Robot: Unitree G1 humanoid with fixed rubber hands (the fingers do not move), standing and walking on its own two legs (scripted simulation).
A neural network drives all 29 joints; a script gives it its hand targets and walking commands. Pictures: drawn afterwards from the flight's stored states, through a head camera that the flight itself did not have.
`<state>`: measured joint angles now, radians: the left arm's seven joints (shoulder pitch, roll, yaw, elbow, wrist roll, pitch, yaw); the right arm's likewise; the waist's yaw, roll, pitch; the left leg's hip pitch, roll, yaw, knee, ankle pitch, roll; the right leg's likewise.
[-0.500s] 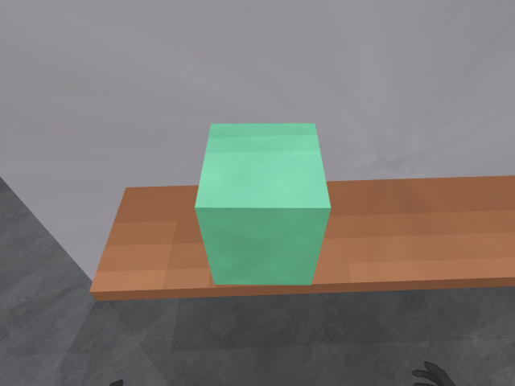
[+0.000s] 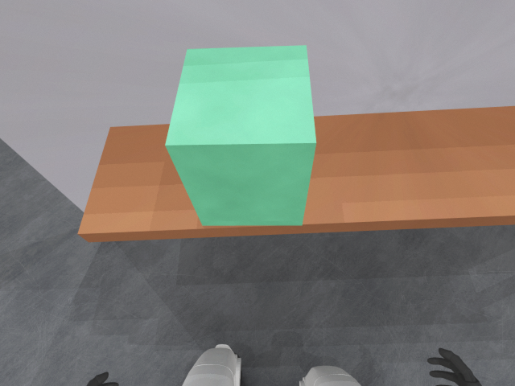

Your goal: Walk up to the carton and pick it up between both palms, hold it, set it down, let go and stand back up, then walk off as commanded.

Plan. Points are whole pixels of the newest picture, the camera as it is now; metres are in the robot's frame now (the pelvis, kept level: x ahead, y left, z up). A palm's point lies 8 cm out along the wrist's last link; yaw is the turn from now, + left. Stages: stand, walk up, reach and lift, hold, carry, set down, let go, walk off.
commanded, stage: walk off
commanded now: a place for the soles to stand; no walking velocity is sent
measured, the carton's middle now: (249, 144) +0.49 +0.04 +0.02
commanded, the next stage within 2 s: none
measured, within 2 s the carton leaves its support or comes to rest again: neither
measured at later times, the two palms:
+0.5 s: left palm out of the picture +0.02 +0.33 -0.13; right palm out of the picture +0.05 -0.27 -0.11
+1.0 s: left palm out of the picture -0.13 +0.35 -0.14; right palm out of the picture -0.10 -0.27 -0.10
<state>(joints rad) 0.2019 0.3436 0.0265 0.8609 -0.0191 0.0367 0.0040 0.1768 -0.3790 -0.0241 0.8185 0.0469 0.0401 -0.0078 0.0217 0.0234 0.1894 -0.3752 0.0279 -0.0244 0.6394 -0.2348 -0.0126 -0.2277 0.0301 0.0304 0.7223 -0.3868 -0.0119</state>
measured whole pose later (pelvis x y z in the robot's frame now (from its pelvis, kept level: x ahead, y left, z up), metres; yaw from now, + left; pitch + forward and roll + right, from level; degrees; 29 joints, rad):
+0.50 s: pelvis -0.08 +0.04 -0.02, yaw +2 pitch -7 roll -3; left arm 0.16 0.34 0.03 0.76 -0.02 0.03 0.04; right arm 0.13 -0.40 -0.02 0.81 0.05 0.07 -0.01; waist 0.02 0.03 0.25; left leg -0.31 -0.04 -0.14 0.85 -0.43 0.01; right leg -0.25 0.03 -0.01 0.76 -0.39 -0.02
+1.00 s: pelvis -0.22 +0.04 -0.02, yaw +0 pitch -5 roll -2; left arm 0.20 0.43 0.03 0.77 -0.02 0.05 0.04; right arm 0.13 -0.39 -0.02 0.75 0.05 0.04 -0.01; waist 0.02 -0.03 0.26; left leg -0.50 -0.03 -0.11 0.67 -0.08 0.01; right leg -0.32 0.13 0.14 1.12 -0.49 -0.01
